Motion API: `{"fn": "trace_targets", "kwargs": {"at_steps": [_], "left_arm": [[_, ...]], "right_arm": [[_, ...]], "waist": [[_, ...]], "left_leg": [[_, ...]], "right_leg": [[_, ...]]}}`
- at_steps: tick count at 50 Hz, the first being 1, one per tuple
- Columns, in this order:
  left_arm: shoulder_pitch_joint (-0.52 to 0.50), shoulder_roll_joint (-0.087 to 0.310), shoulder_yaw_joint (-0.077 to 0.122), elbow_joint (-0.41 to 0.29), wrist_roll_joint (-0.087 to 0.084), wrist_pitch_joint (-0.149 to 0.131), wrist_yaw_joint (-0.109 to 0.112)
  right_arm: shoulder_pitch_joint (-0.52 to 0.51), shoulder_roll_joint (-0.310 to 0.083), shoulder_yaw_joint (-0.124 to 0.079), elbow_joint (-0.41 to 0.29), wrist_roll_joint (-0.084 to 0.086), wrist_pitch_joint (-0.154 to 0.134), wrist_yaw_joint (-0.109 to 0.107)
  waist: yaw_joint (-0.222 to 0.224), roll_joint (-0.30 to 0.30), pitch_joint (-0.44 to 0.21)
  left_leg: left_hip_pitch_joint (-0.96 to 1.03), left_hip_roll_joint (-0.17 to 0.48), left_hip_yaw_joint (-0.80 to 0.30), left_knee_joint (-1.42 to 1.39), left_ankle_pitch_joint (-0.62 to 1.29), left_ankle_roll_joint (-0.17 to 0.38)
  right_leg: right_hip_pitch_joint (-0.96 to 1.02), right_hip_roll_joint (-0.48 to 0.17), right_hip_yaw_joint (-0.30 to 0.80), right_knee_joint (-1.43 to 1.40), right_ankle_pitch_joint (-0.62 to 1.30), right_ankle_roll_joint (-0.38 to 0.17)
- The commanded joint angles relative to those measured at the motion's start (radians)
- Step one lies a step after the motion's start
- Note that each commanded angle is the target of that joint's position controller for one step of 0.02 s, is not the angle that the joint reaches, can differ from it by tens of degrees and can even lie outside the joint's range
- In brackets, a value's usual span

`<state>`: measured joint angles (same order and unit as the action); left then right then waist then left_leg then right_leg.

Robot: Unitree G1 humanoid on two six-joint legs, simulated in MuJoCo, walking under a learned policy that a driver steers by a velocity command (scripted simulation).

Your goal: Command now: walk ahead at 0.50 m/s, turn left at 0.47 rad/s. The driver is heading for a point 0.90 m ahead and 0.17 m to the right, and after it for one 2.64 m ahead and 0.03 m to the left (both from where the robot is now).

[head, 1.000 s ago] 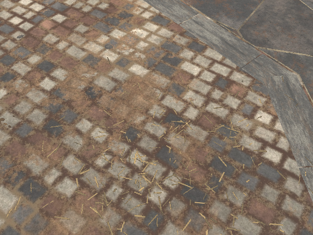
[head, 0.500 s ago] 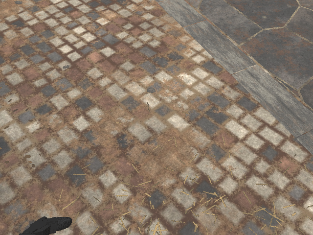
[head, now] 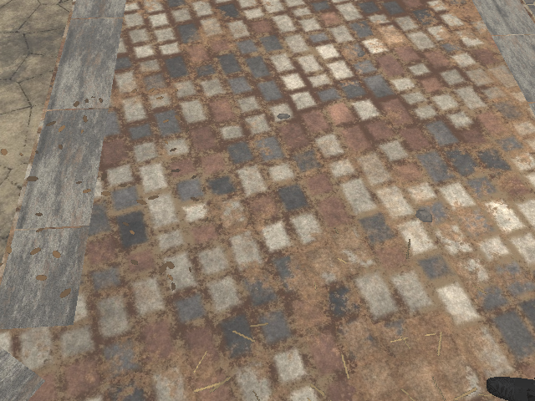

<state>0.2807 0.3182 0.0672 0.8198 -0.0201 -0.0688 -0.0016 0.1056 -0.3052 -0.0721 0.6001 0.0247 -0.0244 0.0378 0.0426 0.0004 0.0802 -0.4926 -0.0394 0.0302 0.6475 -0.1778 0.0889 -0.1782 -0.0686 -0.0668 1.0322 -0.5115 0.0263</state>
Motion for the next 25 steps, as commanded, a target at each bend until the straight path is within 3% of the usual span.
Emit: {"fn": "trace_targets", "kwargs": {"at_steps": [1, 2, 3, 4, 6, 9, 13, 16, 19, 21, 22, 23, 24, 25], "left_arm": [[-0.093, 0.123, 0.006, -0.142, -0.021, -0.07, -0.011], [-0.095, 0.122, 0.008, -0.129, 0.005, -0.07, -0.004], [-0.071, 0.124, 0.012, -0.117, 0.015, -0.059, -0.004], [-0.049, 0.121, 0.013, -0.113, 0.015, -0.048, -0.006], [-0.038, 0.094, 0.007, -0.103, 0.023, -0.029, -0.006], [-0.132, 0.059, -0.006, -0.128, 0.029, -0.019, -0.006], [-0.261, 0.029, -0.02, -0.153, 0.016, -0.03, -0.021], [-0.329, 0.04, -0.019, -0.177, 0.009, -0.037, -0.036], [-0.333, 0.057, -0.013, -0.191, 0.012, -0.043, -0.051], [-0.257, 0.082, -0.002, -0.175, 0.015, -0.045, -0.05], [-0.137, 0.113, 0.017, -0.142, 0.018, -0.046, -0.043], [0.029, 0.163, 0.033, -0.11, 0.026, -0.045, -0.036], [0.144, 0.252, 0.058, -0.088, 0.036, -0.039, -0.032], [0.182, 0.176, 0.039, -0.068, 0.012, -0.034, -0.038]], "right_arm": [[0.251, -0.157, -0.048, 0.003, -0.006, -0.03, -0.008], [0.18, -0.125, -0.037, -0.001, -0.01, -0.032, -0.01], [0.137, -0.097, -0.024, -0.013, -0.025, -0.034, -0.014], [0.121, -0.1, -0.023, -0.014, -0.031, -0.038, -0.016], [0.127, -0.105, -0.022, 0.009, -0.024, -0.049, -0.022], [0.159, -0.124, -0.024, 0.042, -0.022, -0.053, -0.036], [0.22, -0.137, -0.023, 0.086, -0.015, -0.052, -0.041], [0.275, -0.142, -0.025, 0.125, -0.009, -0.046, -0.041], [0.298, -0.15, -0.03, 0.151, -0.008, -0.031, -0.047], [0.281, -0.163, -0.034, 0.155, -0.009, -0.022, -0.051], [0.264, -0.157, -0.029, 0.153, -0.012, -0.017, -0.052], [0.26, -0.126, -0.013, 0.136, -0.024, -0.016, -0.055], [0.398, -0.035, 0.015, 0.125, -0.019, -0.033, -0.048], [0.374, -0.057, 0.016, 0.136, -0.014, -0.049, -0.043]], "waist": [[-0.132, 0.053, -0.236], [-0.092, 0.023, -0.178], [-0.056, 0.037, -0.154], [-0.037, 0.066, -0.15], [-0.025, 0.049, -0.13], [-0.051, 0.036, -0.08], [-0.11, 0.049, -0.043], [-0.134, 0.053, -0.011], [-0.119, 0.069, -0.013], [-0.071, 0.094, -0.061], [-0.003, 0.087, -0.142], [0.068, 0.053, -0.283], [0.044, -0.177, -0.454], [0.07, -0.248, -0.499]], "left_leg": [[0.684, 0.312, -0.581, -0.352, -0.099, 0.234], [0.549, 0.279, -0.485, -0.356, 0.024, 0.207], [0.456, 0.253, -0.423, -0.383, 0.122, 0.195], [0.393, 0.249, -0.404, -0.403, 0.192, 0.206], [0.328, 0.233, -0.322, -0.434, 0.285, 0.21], [0.306, 0.194, -0.227, -0.465, 0.313, 0.181], [0.31, 0.168, -0.171, -0.479, 0.194, 0.132], [0.404, 0.213, -0.202, -0.45, 0.174, 0.13], [0.529, 0.265, -0.233, -0.381, 0.276, 0.109], [0.561, 0.256, -0.222, -0.286, 0.513, 0.084], [0.54, 0.213, -0.186, -0.146, 0.666, 0.062], [0.397, 0.164, -0.148, 0.086, 0.565, 0.028], [-0.003, 0.005, -0.085, 0.495, 0.126, -0.059], [-0.171, -0.047, -0.182, 0.632, -0.389, -0.065]], "right_leg": [[-0.63, -0.018, 0.136, 0.256, 0.097, -0.041], [-0.57, -0.052, 0.132, 0.175, 0.151, -0.033], [-0.5, -0.076, 0.138, 0.138, 0.196, -0.029], [-0.452, -0.08, 0.135, 0.115, 0.211, -0.017], [-0.43, -0.08, 0.117, 0.042, 0.245, 0.01], [-0.468, -0.073, 0.104, -0.136, 0.429, 0.034], [-0.405, -0.022, 0.078, -0.393, 0.661, 0.023], [-0.439, -0.005, 0.088, -0.477, 0.652, -0.004], [-0.46, 0.009, 0.091, -0.528, 0.536, -0.048], [-0.34, 0.05, 0.054, -0.543, 0.449, -0.083], [-0.166, 0.079, 0.023, -0.562, 0.474, -0.113], [0.125, -0.018, 0.113, -0.505, 0.54, -0.169], [0.541, -0.268, 0.55, -0.531, 0.375, -0.337], [0.605, -0.32, 0.817, -0.695, 0.194, -0.36]]}}
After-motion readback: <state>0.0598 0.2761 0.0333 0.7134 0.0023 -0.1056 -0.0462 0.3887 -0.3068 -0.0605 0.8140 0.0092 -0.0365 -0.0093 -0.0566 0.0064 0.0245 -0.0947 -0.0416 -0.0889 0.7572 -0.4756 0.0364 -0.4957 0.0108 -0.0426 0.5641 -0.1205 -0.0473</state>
